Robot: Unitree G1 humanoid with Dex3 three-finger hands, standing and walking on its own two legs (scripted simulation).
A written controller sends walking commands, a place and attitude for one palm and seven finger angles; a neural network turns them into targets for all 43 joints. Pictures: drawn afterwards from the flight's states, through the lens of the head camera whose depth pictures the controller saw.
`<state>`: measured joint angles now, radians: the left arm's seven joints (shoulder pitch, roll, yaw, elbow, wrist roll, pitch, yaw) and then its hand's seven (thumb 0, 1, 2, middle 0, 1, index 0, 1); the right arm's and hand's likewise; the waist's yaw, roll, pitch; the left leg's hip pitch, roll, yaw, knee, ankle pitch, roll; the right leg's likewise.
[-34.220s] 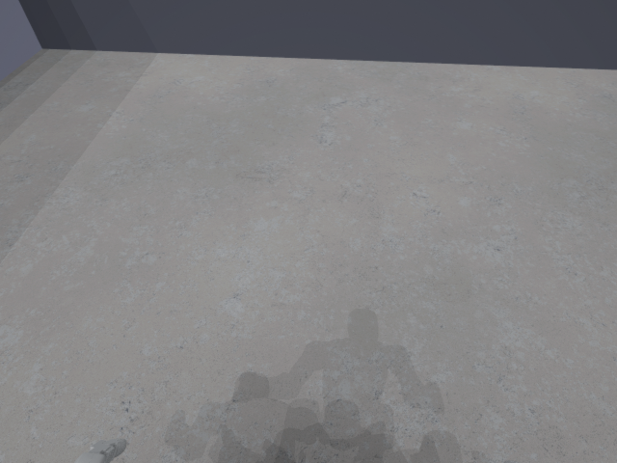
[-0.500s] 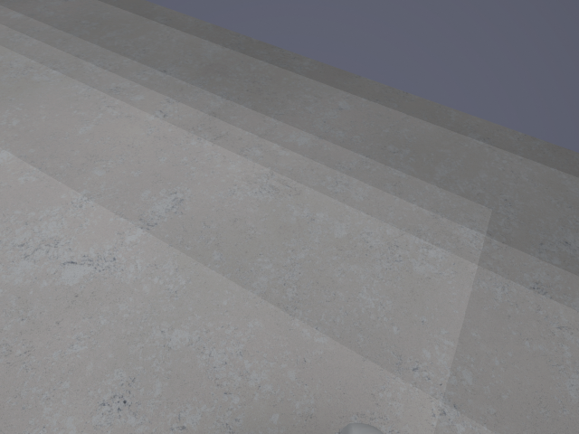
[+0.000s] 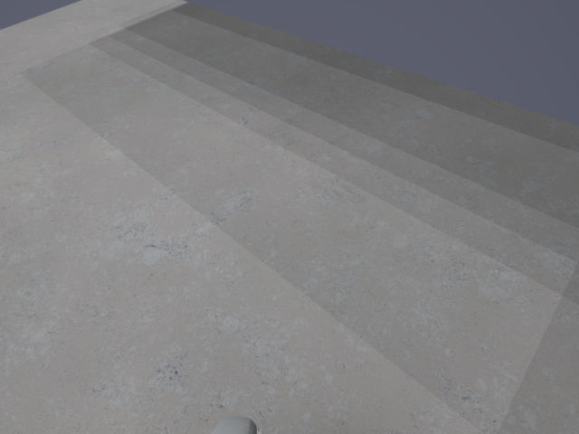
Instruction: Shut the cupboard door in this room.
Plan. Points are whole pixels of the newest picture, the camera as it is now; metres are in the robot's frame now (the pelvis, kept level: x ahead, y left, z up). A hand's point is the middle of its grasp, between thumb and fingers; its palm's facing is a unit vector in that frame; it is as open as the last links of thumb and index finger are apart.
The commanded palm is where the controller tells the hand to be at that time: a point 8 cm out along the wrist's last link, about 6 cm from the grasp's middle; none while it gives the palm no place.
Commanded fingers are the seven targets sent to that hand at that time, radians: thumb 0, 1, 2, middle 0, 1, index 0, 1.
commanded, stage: turn or walk to find it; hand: left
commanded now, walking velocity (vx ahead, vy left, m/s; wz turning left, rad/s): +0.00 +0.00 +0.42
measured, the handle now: out of the picture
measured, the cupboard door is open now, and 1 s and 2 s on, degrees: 90 90 90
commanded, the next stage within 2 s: none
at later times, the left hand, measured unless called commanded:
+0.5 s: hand out of the picture -0.05 +0.27 -0.18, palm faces +0.30 -0.93 -0.21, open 7.4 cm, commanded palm none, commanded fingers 0.00 0.90 0.90 -0.20 -0.30 -0.20 -0.30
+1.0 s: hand out of the picture +0.00 +0.21 -0.15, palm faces +0.40 -0.87 -0.28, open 7.4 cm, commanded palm none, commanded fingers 0.00 0.90 0.90 -0.20 -0.30 -0.20 -0.30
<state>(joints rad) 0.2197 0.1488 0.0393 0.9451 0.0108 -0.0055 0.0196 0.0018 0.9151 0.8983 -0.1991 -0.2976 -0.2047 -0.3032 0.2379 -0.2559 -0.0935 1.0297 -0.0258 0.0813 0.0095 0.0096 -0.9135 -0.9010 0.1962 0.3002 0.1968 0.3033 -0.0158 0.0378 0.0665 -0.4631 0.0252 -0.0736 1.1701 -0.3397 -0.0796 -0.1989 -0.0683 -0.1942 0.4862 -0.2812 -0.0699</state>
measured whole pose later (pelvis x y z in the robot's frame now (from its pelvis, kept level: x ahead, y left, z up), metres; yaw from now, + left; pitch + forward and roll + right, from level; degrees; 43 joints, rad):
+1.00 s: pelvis -0.01 +0.00 +0.00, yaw +25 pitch +0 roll +3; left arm 0.16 0.15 0.03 0.93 0.01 0.00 0.02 0.00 0.90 0.90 -0.20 -0.30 -0.20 -0.30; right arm 0.23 -0.25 -0.09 1.02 -0.02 0.07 0.01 0.01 -0.91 -0.90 0.20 0.30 0.20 0.30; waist -0.04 0.05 0.09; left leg -0.48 -0.01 -0.05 1.17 -0.40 -0.06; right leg -0.19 -0.07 -0.15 0.51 -0.32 -0.04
